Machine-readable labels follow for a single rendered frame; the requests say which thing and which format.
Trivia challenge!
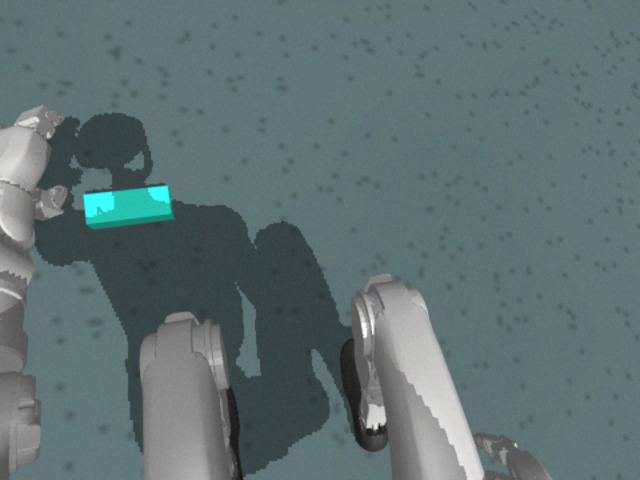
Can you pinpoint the right robot foot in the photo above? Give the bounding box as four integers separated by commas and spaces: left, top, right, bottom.
340, 338, 388, 452

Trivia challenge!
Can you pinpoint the left robot foot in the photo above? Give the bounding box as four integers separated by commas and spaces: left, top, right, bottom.
226, 386, 243, 480

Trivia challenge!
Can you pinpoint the small box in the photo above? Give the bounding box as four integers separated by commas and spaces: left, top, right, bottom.
84, 186, 174, 230

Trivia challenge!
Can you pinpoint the right robot hand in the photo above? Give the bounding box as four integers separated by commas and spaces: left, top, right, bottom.
473, 433, 553, 480

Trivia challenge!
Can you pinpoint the left robot hand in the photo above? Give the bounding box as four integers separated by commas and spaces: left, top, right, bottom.
0, 105, 68, 221

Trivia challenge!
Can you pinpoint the left robot arm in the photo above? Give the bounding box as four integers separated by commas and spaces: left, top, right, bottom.
0, 182, 41, 480

